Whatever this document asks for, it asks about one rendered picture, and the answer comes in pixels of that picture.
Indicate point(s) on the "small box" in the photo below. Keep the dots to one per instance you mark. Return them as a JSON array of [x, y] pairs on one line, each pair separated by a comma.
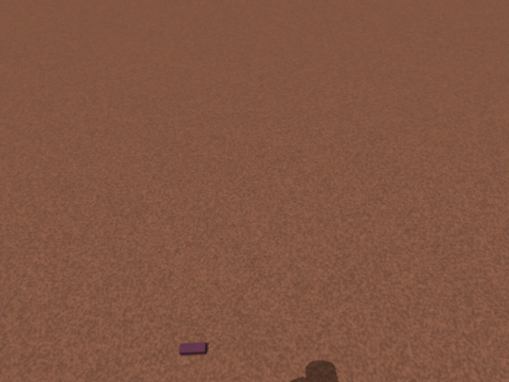
[[193, 348]]

